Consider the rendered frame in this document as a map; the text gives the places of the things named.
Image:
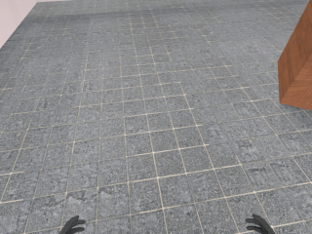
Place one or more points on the pedestal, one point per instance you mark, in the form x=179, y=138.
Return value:
x=295, y=65

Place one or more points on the robot right hand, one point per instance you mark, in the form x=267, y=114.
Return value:
x=264, y=228

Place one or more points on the robot left hand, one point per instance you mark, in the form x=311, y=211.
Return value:
x=67, y=228

